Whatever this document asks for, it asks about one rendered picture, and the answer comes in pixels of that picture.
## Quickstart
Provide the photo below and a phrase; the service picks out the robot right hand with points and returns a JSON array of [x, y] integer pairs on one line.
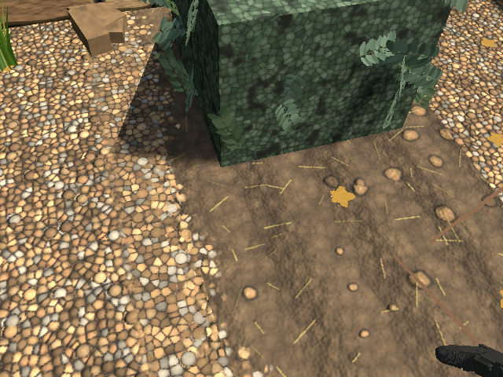
[[482, 360]]

